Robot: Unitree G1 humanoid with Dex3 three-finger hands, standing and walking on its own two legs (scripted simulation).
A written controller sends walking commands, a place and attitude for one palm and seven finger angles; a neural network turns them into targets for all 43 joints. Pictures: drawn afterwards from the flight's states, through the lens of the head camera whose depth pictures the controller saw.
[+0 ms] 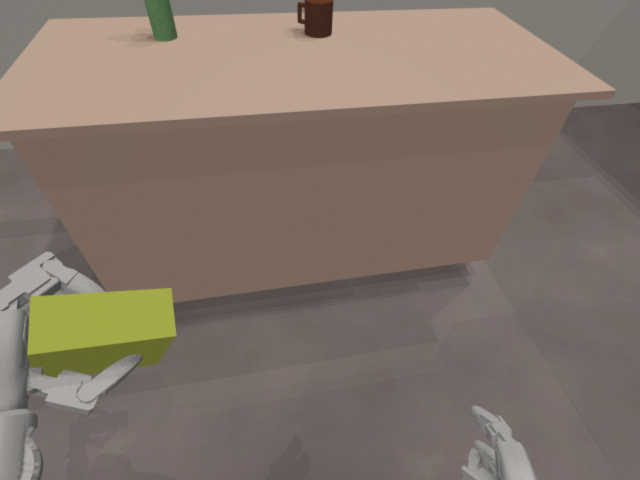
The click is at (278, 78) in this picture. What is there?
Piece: table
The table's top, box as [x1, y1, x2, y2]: [0, 8, 616, 141]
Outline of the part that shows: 616,90 494,8 333,12 332,33 330,36 325,38 313,38 307,36 304,33 304,24 297,22 297,13 173,16 178,36 174,40 164,42 157,41 153,38 147,16 49,19 0,80 0,141 611,98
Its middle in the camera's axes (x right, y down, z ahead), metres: -0.04 -0.51 +1.08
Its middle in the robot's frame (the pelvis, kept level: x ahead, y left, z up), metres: +1.15 +0.11 +0.03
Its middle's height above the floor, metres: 0.81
